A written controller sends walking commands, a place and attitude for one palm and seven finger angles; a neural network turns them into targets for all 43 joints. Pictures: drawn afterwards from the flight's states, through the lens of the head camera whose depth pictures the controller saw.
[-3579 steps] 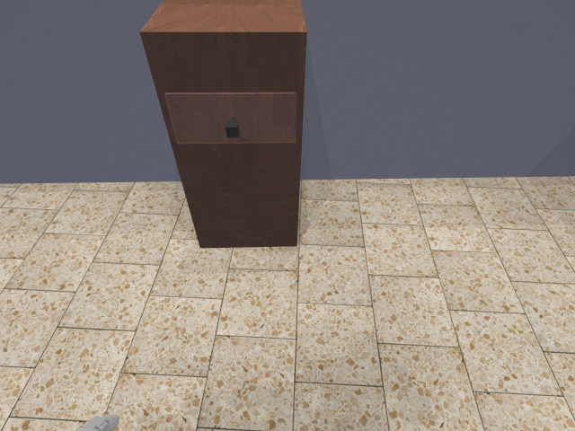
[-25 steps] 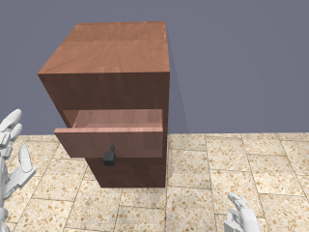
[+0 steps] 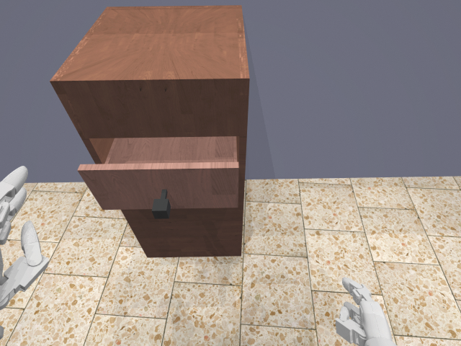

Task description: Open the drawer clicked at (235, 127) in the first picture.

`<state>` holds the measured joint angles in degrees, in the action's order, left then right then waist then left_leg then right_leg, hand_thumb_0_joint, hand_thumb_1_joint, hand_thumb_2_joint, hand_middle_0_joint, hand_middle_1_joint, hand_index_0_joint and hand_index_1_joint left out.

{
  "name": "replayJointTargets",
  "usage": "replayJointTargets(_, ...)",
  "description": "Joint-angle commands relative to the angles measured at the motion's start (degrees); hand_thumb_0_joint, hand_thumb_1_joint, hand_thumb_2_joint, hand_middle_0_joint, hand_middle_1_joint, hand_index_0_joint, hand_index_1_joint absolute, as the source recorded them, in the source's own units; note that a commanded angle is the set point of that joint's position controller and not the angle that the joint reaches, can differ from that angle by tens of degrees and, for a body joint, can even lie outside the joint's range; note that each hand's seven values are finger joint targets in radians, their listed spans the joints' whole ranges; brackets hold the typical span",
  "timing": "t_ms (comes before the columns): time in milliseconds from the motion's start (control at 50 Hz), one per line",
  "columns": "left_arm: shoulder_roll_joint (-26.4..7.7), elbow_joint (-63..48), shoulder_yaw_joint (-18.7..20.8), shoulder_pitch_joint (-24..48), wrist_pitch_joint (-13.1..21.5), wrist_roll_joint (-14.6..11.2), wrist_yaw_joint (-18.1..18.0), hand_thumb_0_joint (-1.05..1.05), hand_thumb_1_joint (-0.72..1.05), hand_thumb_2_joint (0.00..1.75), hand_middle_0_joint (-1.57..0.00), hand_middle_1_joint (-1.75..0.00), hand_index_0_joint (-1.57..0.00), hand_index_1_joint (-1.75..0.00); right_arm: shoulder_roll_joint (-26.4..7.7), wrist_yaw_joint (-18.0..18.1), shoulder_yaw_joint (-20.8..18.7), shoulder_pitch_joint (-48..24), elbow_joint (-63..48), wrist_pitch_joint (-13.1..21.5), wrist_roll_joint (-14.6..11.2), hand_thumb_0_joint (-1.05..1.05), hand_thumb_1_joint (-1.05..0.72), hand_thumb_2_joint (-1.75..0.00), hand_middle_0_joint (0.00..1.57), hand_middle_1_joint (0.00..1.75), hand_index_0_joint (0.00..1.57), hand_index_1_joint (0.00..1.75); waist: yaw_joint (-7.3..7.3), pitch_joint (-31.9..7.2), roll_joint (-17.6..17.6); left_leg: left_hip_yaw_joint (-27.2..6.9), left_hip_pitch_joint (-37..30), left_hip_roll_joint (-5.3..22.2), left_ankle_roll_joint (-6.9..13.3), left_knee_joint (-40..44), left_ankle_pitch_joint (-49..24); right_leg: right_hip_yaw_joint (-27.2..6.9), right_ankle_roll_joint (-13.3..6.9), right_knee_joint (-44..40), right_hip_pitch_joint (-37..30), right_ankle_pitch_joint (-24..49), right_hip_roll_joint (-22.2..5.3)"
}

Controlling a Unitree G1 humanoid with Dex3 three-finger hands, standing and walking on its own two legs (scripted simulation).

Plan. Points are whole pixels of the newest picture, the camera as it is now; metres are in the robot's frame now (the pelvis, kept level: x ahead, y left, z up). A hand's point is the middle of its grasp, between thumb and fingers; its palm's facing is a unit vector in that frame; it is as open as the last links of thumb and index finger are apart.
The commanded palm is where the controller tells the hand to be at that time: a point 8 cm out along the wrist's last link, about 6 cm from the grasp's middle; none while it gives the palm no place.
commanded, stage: step back with the hand held close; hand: left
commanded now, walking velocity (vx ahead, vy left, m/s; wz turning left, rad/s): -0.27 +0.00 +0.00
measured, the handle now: (162, 202) +0.46 +0.21 -0.11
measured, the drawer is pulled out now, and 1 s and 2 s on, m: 0.11 0.11 0.11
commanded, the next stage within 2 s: stop stepping back and stand still in 0.86 s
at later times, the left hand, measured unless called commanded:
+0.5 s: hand (38, 308) +0.14 +0.22 +0.15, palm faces +0.29 -0.81 -0.51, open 7.4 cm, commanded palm +0.06 +0.27 +0.18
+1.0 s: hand out of the picture +0.02 +0.23 +0.17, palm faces +0.27 -0.87 -0.41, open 7.4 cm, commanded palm -0.04 +0.28 +0.18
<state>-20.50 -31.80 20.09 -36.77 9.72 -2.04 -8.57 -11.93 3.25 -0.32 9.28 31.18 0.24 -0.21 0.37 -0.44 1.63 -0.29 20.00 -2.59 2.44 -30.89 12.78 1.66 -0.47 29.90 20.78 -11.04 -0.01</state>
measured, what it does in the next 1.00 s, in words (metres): walks backwards: right foot, then left foot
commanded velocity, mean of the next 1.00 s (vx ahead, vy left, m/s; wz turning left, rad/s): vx -0.34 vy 0.00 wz -0.04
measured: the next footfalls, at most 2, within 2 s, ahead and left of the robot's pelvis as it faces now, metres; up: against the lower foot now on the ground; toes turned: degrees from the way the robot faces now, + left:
right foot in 0.34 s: -0.02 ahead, -0.11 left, +0.00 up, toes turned +5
left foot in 0.70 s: -0.03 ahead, +0.07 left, +0.00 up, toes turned +0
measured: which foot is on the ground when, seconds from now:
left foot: down 0.00-0.56, up 0.58-0.68, down 0.70-1.00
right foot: down 0.00-0.24, up 0.26-0.32, down 0.34-0.72, up 0.74-1.00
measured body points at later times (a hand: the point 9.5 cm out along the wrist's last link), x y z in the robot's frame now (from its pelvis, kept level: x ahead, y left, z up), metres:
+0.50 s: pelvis -0.07 -0.01 -0.01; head -0.01 +0.00 +0.44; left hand +0.12 +0.26 +0.18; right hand +0.12 -0.24 -0.09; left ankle +0.04 +0.09 -0.73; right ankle -0.06 -0.12 -0.73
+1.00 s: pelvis -0.18 +0.00 +0.01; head -0.14 +0.05 +0.46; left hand +0.00 +0.27 +0.19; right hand +0.00 -0.21 -0.05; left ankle -0.07 +0.07 -0.73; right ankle -0.31 -0.15 -0.65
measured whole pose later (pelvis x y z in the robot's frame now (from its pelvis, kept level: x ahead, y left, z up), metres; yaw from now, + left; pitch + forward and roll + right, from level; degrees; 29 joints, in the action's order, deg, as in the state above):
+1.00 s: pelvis -0.18 +0.00 +0.01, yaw -2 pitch +7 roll -5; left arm -25.3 -41.6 19.8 -38.1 10.6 -2.3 -8.7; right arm -7.2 2.2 1.7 8.6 35.2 6.2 2.0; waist 0.4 -3.0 -2.4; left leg 1.5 26.5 1.9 3.7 -18.7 -0.7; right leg -1.9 1.1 57.3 22.4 -28.0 3.5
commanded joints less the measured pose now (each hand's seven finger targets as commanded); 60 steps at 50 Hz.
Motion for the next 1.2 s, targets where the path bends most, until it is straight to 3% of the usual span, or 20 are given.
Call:
replayJointTargets(0, -10.6, -13.5, 6.9, 1.8, 4.5, 0.0, -1.9, 0.00, 0.90, 0.90, -0.20, -0.30, -0.20, -0.30, -7.6, 1.0, -3.5, -3.8, -7.6, 2.8, 0.0, 0.00, -0.90, -0.90, 0.20, 0.30, 0.20, 0.30, -1.59, -4.3, -4.8, -2.5, 3.3, 2.5, -0.6, 0.6, 8.8, -9.9, -2.1, -14.1, -1.5, -10.5, -6.8)
replayJointTargets(120, -10.6, -14.3, 6.8, 0.3, 5.6, -0.1, -3.6, 0.00, 0.90, 0.90, -0.20, -0.30, -0.20, -0.30, -6.6, 2.0, -3.2, -3.6, -6.5, 2.5, 0.2, 0.00, -0.90, -0.90, 0.20, 0.30, 0.20, 0.30, -1.94, -5.1, -0.5, -2.9, -3.6, 3.0, -1.4, 0.3, 6.9, -5.9, -2.0, -14.2, 6.3, -16.5, -6.7)
replayJointTargets(240, -10.6, -15.8, 8.1, -0.3, 6.0, 2.0, -3.2, 0.00, 0.90, 0.90, -0.20, -0.30, -0.20, -0.30, -7.8, 2.3, -3.2, -5.3, -8.2, 3.5, 0.1, 0.00, -0.90, -0.90, 0.20, 0.30, 0.20, 0.30, -0.64, -4.3, 12.7, -17.7, 27.3, 14.7, 4.1, 22.5, 23.6, -1.9, 1.5, 13.4, -20.4, -2.4, 4.5)
replayJointTargets(340, -10.6, -13.6, 9.4, -3.6, 6.4, 2.0, -1.6, 0.00, 0.90, 0.90, -0.20, -0.30, -0.20, -0.30, -8.1, 1.6, -4.0, -5.5, -7.5, 5.2, 0.9, 0.00, -0.90, -0.90, 0.20, 0.30, 0.20, 0.30, -0.27, -5.2, 5.7, -13.3, 24.7, 12.9, 4.5, 15.8, 13.9, -4.5, 1.3, 9.5, -19.8, 1.9, 4.3)
replayJointTargets(460, -10.8, -17.8, 7.3, -4.4, 6.9, -0.2, -0.4, 0.00, 0.90, 0.90, -0.20, -0.30, -0.20, -0.30, -6.3, 0.1, -3.9, -3.3, -5.3, 4.4, 0.3, 0.00, -0.90, -0.90, 0.20, 0.30, 0.20, 0.30, -1.75, -18.4, -1.0, -2.9, -7.0, 7.3, -0.6, 0.1, -23.6, -6.7, 1.5, -1.4, -5.5, 21.6, -1.2)
replayJointTargets(520, -12.5, -17.5, 9.0, -5.3, 6.9, -0.6, -0.9, 0.00, 0.90, 0.90, -0.20, -0.30, -0.20, -0.30, -5.6, 0.2, -4.4, -4.7, -6.0, 2.8, -0.4, 0.00, -0.90, -0.90, 0.20, 0.30, 0.20, 0.30, -2.45, -16.9, -4.1, -0.1, -7.5, 3.5, -2.3, -5.9, -13.4, -10.2, -0.3, -7.0, -1.2, 23.4, -6.4)
replayJointTargets(600, -13.7, -15.8, 10.1, -2.0, 6.3, -0.6, -2.0, 0.00, 0.90, 0.90, -0.20, -0.30, -0.20, -0.30, -4.9, 1.0, -4.9, -6.6, -5.5, 1.5, -0.3, 0.00, -0.90, -0.90, 0.20, 0.30, 0.20, 0.30, -1.88, -7.7, -7.2, -2.0, -4.4, 0.9, -3.7, -20.1, 5.2, -15.6, -6.3, -16.6, 13.3, 0.8, -13.1)
replayJointTargets(660, -11.6, -12.9, 8.2, -1.3, 6.1, -0.1, -1.6, 0.00, 0.90, 0.90, -0.20, -0.30, -0.20, -0.30, -4.3, 1.5, -3.7, -6.0, -5.2, 0.9, 0.2, 0.00, -0.90, -0.90, 0.20, 0.30, 0.20, 0.30, -2.78, -1.7, -5.0, -3.8, -3.2, 3.8, -2.1, 2.3, -0.1, -9.9, -3.2, -11.2, 9.3, 1.7, -7.1)
replayJointTargets(700, -12.7, -14.0, 8.2, -0.3, 6.7, 0.5, -1.3, 0.00, 0.90, 0.90, -0.20, -0.30, -0.20, -0.30, -6.4, 2.0, -4.1, -6.5, -5.1, 0.9, 0.2, 0.00, -0.90, -0.90, 0.20, 0.30, 0.20, 0.30, -1.68, -4.5, 10.0, -11.3, -1.8, 12.2, -0.8, 13.2, -22.3, -2.6, 0.7, 2.0, 1.7, 1.9, 3.1)
replayJointTargets(720, -13.7, -13.9, 8.8, -1.0, 6.6, 0.6, -1.4, 0.00, 0.90, 0.90, -0.20, -0.30, -0.20, -0.30, -5.0, 1.6, -3.7, -4.1, -5.0, 1.8, 0.4, 0.00, -0.90, -0.90, 0.20, 0.30, 0.20, 0.30, -1.39, -9.7, 11.5, -14.3, -5.6, 16.4, -0.4, 12.3, -34.8, -1.9, 0.7, 10.4, 2.4, -7.7, 4.1)
replayJointTargets(740, -13.3, -17.1, 7.3, -1.2, 6.9, 0.0, -0.6, 0.00, 0.90, 0.90, -0.20, -0.30, -0.20, -0.30, -5.5, 1.2, -3.4, -3.7, -5.7, 3.4, 1.5, 0.00, -0.90, -0.90, 0.20, 0.30, 0.20, 0.30, -1.07, -12.9, 15.8, -17.8, -3.6, 19.4, -1.7, 16.5, -29.9, -4.0, 0.5, 22.6, 1.3, -17.7, 5.2)
replayJointTargets(780, -11.9, -20.6, 6.1, 0.3, 7.2, 0.2, -0.6, 0.00, 0.90, 0.90, -0.20, -0.30, -0.20, -0.30, -6.7, 0.8, -3.3, -3.1, -5.5, 5.3, 1.8, 0.00, -0.90, -0.90, 0.20, 0.30, 0.20, 0.30, -1.05, -12.0, 10.2, -16.9, 3.9, 21.6, 2.2, 17.1, -13.0, -8.1, 0.3, 33.3, -0.8, -16.6, 4.7)
replayJointTargets(840, -10.1, -22.0, 4.3, -2.3, 5.2, -0.1, -1.2, 0.00, 0.90, 0.90, -0.20, -0.30, -0.20, -0.30, -6.9, 0.3, -3.5, -2.5, -4.2, 7.4, 1.1, 0.00, -0.90, -0.90, 0.20, 0.30, 0.20, 0.30, -0.08, -13.6, 5.6, -10.3, -10.1, 18.6, 3.7, 13.4, -23.7, -4.9, 1.5, 31.0, 8.1, -15.9, 3.7)
replayJointTargets(940, -11.7, -21.5, 5.7, 0.1, 4.2, -0.3, -1.3, 0.00, 0.90, 0.90, -0.20, -0.30, -0.20, -0.30, -6.3, 0.2, -2.3, -3.1, -2.2, 9.0, 2.1, 0.00, -0.90, -0.90, 0.20, 0.30, 0.20, 0.30, -0.97, -12.1, 9.2, -12.0, -8.9, 17.3, 2.6, 22.1, -0.2, -1.9, 1.7, 27.8, 5.2, -18.2, 4.4)
replayJointTargets(980, -12.4, -20.9, 7.5, -2.9, 3.7, -0.9, -1.5, 0.00, 0.90, 0.90, -0.20, -0.30, -0.20, -0.30, -5.9, 0.1, -2.0, -2.7, -3.1, 9.0, 1.8, 0.00, -0.90, -0.90, 0.20, 0.30, 0.20, 0.30, -0.51, -13.2, 11.0, -9.9, -8.6, 14.4, 0.0, 26.0, 14.1, 1.6, 0.4, 21.5, -0.1, -19.7, 5.6)
replayJointTargets(1060, -13.9, -22.3, 9.2, -7.7, 2.7, -1.9, -1.0, 0.00, 0.90, 0.90, -0.20, -0.30, -0.20, -0.30, -5.2, -0.3, -1.3, -3.1, -4.7, 8.5, 1.5, 0.00, -0.90, -0.90, 0.20, 0.30, 0.20, 0.30, 0.13, -13.3, 17.2, -1.5, -6.4, 6.9, -7.8, 25.7, 16.2, 8.9, -2.3, -1.6, -12.4, -22.5, 8.8)
replayJointTargets(1080, -14.8, -22.3, 10.1, -9.2, 2.6, -2.1, -0.8, 0.00, 0.90, 0.90, -0.20, -0.30, -0.20, -0.30, -5.1, -0.5, -1.2, -3.2, -4.7, 8.0, 1.5, 0.00, -0.90, -0.90, 0.20, 0.30, 0.20, 0.30, 0.01, -12.2, 14.1, 2.8, -5.3, 4.2, -8.3, 18.7, 12.2, 7.8, -3.7, -10.8, -13.6, -19.7, 6.3)
replayJointTargets(1120, -15.9, -23.7, 11.9, -9.9, 3.2, -2.8, -0.4, 0.00, 0.90, 0.90, -0.20, -0.30, -0.20, -0.30, -5.4, -0.6, -1.4, -2.2, -3.9, 6.1, 1.6, 0.00, -0.90, -0.90, 0.20, 0.30, 0.20, 0.30, -0.69, -7.9, -6.3, 2.8, -11.3, 1.0, -4.3, -13.4, 2.6, -7.9, -8.0, -24.1, 6.0, -9.2, -11.6)
replayJointTargets(1160, -20.1, -26.9, 16.9, -4.5, 4.2, -3.5, -1.7, 0.00, 0.90, 0.90, -0.20, -0.30, -0.20, -0.30, -5.9, -1.1, -1.0, -2.6, -3.9, 5.1, 1.4, 0.00, -0.90, -0.90, 0.20, 0.30, 0.20, 0.30, -0.38, -7.2, -10.2, 0.1, 11.5, 1.8, -3.6, -30.3, 4.0, -13.5, -10.4, -22.2, -3.1, 2.6, -20.7)
replayJointTargets(1180, -18.0, -21.3, 15.3, -0.8, 4.4, -3.0, -1.2, 0.00, 0.90, 0.90, -0.20, -0.30, -0.20, -0.30, -4.9, -1.4, -1.9, -1.2, -3.4, 6.1, 0.4, 0.00, -0.90, -0.90, 0.20, 0.30, 0.20, 0.30, -0.70, -7.7, -15.4, -3.1, 15.1, 4.2, -3.8, -35.4, 5.2, -16.5, -11.7, -22.4, -4.7, -7.4, -22.8)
